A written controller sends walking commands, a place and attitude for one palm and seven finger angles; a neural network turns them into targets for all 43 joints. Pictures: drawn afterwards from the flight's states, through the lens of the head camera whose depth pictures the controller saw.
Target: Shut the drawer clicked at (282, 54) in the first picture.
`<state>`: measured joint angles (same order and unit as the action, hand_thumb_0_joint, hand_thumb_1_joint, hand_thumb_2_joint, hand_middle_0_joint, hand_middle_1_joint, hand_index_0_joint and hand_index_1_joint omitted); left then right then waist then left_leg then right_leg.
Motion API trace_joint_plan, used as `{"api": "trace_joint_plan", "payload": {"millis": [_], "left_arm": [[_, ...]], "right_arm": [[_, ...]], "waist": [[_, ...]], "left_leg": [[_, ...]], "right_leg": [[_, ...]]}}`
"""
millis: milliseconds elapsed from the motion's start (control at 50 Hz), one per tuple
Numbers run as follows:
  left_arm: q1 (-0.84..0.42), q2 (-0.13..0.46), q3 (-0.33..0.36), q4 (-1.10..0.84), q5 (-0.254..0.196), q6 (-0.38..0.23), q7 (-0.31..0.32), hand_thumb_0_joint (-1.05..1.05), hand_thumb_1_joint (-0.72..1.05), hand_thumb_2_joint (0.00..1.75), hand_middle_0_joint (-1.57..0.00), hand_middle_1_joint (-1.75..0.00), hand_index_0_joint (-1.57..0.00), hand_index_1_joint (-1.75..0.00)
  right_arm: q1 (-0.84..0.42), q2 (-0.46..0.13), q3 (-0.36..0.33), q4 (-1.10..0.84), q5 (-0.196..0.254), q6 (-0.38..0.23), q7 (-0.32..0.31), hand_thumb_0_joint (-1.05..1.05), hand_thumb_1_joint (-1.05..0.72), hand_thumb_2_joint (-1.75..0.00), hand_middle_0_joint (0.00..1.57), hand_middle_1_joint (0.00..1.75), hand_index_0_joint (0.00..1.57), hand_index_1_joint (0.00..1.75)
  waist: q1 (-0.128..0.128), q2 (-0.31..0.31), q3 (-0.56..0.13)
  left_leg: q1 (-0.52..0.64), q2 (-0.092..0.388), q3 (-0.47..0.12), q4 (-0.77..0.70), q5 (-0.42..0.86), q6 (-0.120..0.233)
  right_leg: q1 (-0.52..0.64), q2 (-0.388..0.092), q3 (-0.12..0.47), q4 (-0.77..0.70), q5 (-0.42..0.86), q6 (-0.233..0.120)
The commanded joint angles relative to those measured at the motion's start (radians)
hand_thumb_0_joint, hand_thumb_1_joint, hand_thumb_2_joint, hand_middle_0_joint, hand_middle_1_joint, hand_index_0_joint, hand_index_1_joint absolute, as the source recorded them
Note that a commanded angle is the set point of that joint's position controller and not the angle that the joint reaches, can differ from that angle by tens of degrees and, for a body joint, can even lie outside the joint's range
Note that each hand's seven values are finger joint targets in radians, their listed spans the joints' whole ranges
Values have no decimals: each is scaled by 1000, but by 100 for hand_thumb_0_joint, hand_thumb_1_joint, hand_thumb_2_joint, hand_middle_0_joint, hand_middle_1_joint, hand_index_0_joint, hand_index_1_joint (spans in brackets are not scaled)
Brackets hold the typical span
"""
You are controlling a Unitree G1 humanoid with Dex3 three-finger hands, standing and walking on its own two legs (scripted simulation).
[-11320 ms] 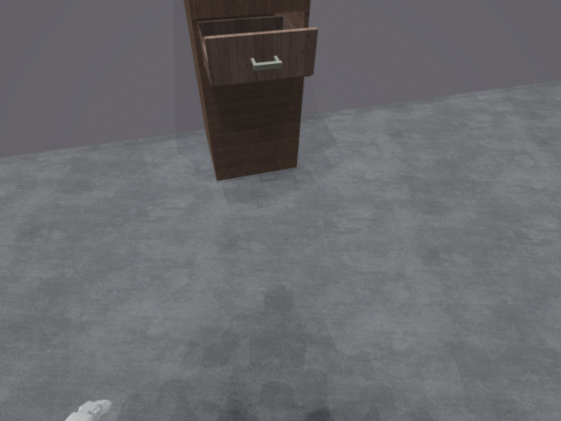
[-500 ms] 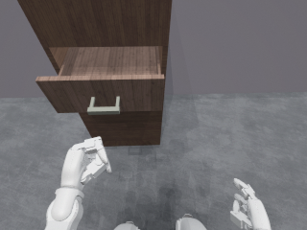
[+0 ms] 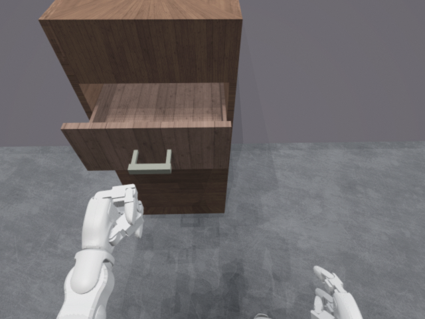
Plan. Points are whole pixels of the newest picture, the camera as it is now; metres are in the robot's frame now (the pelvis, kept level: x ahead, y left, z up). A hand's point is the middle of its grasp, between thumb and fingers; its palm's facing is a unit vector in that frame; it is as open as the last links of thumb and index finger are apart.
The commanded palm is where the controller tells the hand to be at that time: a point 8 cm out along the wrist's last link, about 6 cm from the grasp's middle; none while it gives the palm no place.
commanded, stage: raise the hand and make a fist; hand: left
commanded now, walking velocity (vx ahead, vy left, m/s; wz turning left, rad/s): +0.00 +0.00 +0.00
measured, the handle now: (151, 161) +0.46 +0.18 -0.03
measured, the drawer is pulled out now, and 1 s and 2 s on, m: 0.16 0.16 0.16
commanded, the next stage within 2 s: bring the fist close to the handle in 0.22 s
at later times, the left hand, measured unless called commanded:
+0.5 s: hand (152, 219) +0.28 +0.13 +0.04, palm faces +0.04 -1.00 -0.03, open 3.3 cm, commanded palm +0.26 +0.19 +0.05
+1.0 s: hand (157, 206) +0.33 +0.14 +0.00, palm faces +0.08 -1.00 -0.05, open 3.3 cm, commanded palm +0.30 +0.19 +0.00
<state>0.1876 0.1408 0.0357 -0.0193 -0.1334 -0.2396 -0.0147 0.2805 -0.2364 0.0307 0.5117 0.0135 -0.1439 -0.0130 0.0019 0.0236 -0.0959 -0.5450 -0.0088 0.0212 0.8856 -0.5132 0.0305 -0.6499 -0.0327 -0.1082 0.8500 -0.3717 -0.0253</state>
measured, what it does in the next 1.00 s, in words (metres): stands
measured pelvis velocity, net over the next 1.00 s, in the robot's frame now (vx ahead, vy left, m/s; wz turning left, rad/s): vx -0.03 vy -0.02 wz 0.00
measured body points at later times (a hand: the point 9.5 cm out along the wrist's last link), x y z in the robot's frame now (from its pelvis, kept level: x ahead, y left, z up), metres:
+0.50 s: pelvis -0.01 +0.00 +0.00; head +0.04 -0.01 +0.44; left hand +0.27 +0.18 +0.05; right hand +0.16 -0.23 -0.09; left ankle -0.04 +0.10 -0.70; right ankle +0.03 -0.11 -0.70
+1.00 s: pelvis -0.03 -0.02 -0.04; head +0.06 -0.02 +0.40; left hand +0.32 +0.19 +0.01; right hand +0.11 -0.26 -0.14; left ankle -0.04 +0.10 -0.70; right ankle +0.03 -0.11 -0.70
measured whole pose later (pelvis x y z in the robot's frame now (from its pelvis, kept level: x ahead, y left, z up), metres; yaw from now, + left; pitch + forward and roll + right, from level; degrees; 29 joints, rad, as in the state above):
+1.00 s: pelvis -0.03 -0.02 -0.04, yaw +0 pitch +17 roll +0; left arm -0.20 0.17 0.14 0.47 -0.11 -0.45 -0.02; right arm 0.25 -0.24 0.01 0.58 -0.01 -0.12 -0.02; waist -0.04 0.00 -0.12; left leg -0.84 0.00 0.03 1.09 -0.55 0.01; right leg -0.96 -0.04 -0.10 1.06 -0.40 -0.05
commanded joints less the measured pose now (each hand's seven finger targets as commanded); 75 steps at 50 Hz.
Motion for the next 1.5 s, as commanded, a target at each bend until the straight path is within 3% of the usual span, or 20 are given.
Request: {"api": "trace_joint_plan", "payload": {"millis": [0,60,160,220,280,360,540,580,640,660,740,800,920,960,1060,1180,1220,1260,1360,1480], "left_arm": [[-104,68,16,-202,-9,-60,-29,0,90,90,-140,-160,-140,-160],[-142,108,62,-215,-16,-69,-15,0,90,90,-140,-160,-140,-160],[-210,106,68,-216,-12,-108,13,0,90,90,-140,-160,-140,-160],[-203,49,2,-196,-7,-116,0,0,90,90,-140,-160,-140,-160],[-201,40,-17,-138,-3,-97,-14,0,90,90,-140,-160,-140,-160],[-233,77,32,-31,0,-67,-15,0,90,90,-140,-160,-140,-160],[-397,75,53,-27,16,-197,26,0,90,90,-140,-160,-140,-160],[-394,80,57,33,20,-213,15,0,90,90,-140,-160,-140,-160],[-411,68,44,112,16,-210,-10,0,90,90,-140,-160,-140,-160],[-434,81,51,146,15,-202,-16,0,90,90,-140,-160,-140,-160],[-498,84,69,165,2,-198,-22,0,90,90,-140,-160,-140,-160],[-550,121,117,182,-4,-229,-8,0,90,90,-140,-160,-140,-160],[-617,161,160,281,14,-296,1,0,90,90,-140,-160,-140,-160],[-651,141,129,329,16,-294,-15,0,90,90,-140,-160,-140,-160],[-741,151,139,389,-1,-292,-45,0,90,90,-140,-160,-140,-160],[-830,213,219,441,1,-337,-19,0,90,90,-140,-160,-140,-160],[-839,207,218,493,8,-348,-16,0,90,90,-140,-160,-140,-160],[-845,243,248,515,17,-359,-16,0,90,90,-140,-160,-140,-160],[-880,201,195,503,9,-354,-46,0,90,90,-140,-160,-140,-160],[-883,237,236,459,-10,-336,-39,0,90,90,-140,-160,-140,-160]], "right_arm": [[-58,-121,-49,-157,3,-61,-7,0,-90,-90,20,30,20,30],[-66,-122,-47,-153,1,-63,-12,0,-90,-90,20,30,20,30],[-65,-116,-46,-136,-5,-72,-13,0,-90,-90,20,30,20,30],[-58,-115,-46,-132,-3,-81,-7,0,-90,-90,20,30,20,30],[-55,-123,-48,-128,-1,-79,-7,0,-90,-90,20,30,20,30],[-66,-131,-45,-124,2,-63,-11,0,-90,-90,20,30,20,30],[-60,-111,-52,-99,-22,-65,-3,0,-90,-90,20,30,20,30],[-53,-116,-56,-88,-23,-60,0,0,-90,-90,20,30,20,30],[-55,-123,-58,-82,-18,-52,1,0,-90,-90,20,30,20,30],[-50,-128,-58,-79,-18,-46,-1,0,-90,-90,20,30,20,30],[-42,-129,-63,-79,-15,-34,-5,0,-90,-90,20,30,20,30],[-37,-129,-65,-72,-19,-31,-9,0,-90,-90,20,30,20,30],[-31,-125,-64,-45,-28,-20,-8,0,-90,-90,20,30,20,30],[-22,-132,-65,-39,-28,-15,-4,0,-90,-90,20,30,20,30],[-2,-146,-71,-32,-25,-6,-8,0,-90,-90,20,30,20,30],[15,-145,-73,-11,-36,2,-8,0,-90,-90,20,30,20,30],[14,-143,-72,-1,-37,6,-3,0,-90,-90,20,30,20,30],[21,-147,-73,-4,-41,11,-2,0,-90,-90,20,30,20,30],[36,-152,-78,-14,-37,22,7,0,-90,-90,20,30,20,30],[56,-158,-83,-10,-32,37,3,0,-90,-90,20,30,20,30]], "waist": [[1,-40,-202],[7,-35,-201],[0,1,-225],[-9,23,-232],[-18,-36,-203],[-13,-87,-145],[-10,7,-299],[-16,-36,-299],[-24,-22,-272],[-31,-49,-257],[-29,-35,-307],[-27,-78,-344],[-30,-28,-360],[-51,-17,-349],[-66,-39,-392],[-59,-42,-465],[-69,-42,-439],[-60,-38,-461],[-68,33,-512],[-68,-26,-550]], "left_leg": [[-27,-1,-45,-151,384,-29],[-36,-3,-47,-155,350,-27],[-21,-5,-49,-149,349,-28],[2,-1,-51,-146,380,-35],[-16,0,-57,-147,355,-30],[-86,-9,-55,-150,258,-26],[-99,-9,-42,-65,324,-32],[-134,-8,-42,-46,324,-29],[-180,-12,-36,-34,269,-28],[-201,-12,-38,-29,256,-25],[-215,-17,-30,-8,249,-24],[-253,-16,-31,13,236,-20],[-322,-18,-21,56,211,-19],[-327,-17,-23,69,202,-16],[-348,-14,-27,92,191,-16],[-401,-18,-27,133,205,-16],[-431,-19,-21,147,181,-16],[-456,-19,-23,157,178,-14],[-396,-15,-25,156,227,-17],[-385,-8,-34,147,245,-17]], "right_leg": [[280,20,53,-82,297,-6],[279,22,58,-85,261,-7],[270,22,61,-79,248,-8],[249,20,52,-74,265,-7],[237,23,50,-82,247,-4],[215,23,58,-93,161,-4],[187,14,75,-2,237,-6],[182,15,80,12,247,-5],[143,13,85,14,199,-4],[138,13,87,13,185,-5],[132,8,96,25,184,-1],[145,7,110,40,173,3],[104,4,130,79,158,1],[58,8,122,86,145,1],[31,10,119,108,137,2],[28,9,131,155,167,5],[0,7,134,157,144,8],[2,10,139,174,141,4],[-27,18,122,190,183,-1],[10,21,115,186,204,5]]}}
